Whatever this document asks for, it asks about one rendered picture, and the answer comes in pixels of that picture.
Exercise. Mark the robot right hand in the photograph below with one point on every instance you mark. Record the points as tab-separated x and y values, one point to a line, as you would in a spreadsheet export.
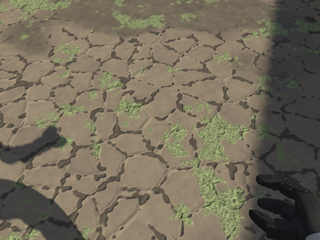
300	219

